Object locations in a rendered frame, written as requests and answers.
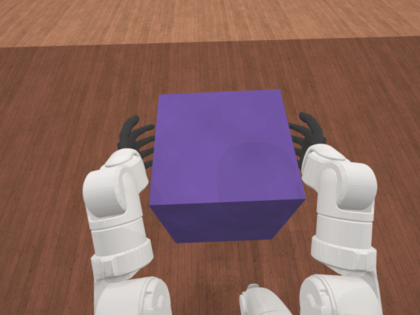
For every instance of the robot left hand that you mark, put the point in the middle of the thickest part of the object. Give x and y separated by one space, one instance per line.
127 139

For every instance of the robot left forearm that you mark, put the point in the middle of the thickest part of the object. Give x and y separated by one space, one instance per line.
114 212

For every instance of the robot right forearm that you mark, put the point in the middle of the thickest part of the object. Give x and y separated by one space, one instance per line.
345 207

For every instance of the robot right hand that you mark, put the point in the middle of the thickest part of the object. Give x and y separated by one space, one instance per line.
312 136

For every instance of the right robot upper arm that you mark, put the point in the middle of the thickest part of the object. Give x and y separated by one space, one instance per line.
322 294

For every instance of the left robot upper arm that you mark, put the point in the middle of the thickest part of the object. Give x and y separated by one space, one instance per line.
141 296

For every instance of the robot right thigh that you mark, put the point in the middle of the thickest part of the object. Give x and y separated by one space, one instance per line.
261 301

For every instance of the right robot shin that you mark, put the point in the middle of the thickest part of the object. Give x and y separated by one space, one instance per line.
252 286

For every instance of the carton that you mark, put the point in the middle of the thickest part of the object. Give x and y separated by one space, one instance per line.
224 166

